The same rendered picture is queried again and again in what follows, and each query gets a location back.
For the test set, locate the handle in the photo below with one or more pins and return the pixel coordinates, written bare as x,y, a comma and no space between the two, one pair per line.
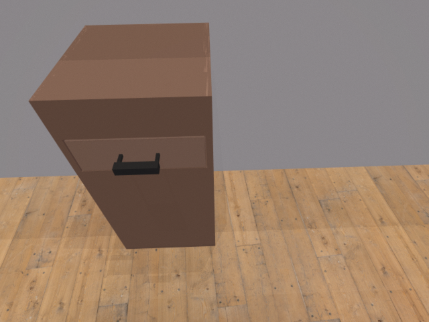
136,168

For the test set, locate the drawer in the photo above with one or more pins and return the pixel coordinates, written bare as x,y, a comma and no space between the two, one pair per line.
175,152

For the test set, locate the cabinet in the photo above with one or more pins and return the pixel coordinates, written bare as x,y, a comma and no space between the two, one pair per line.
138,81

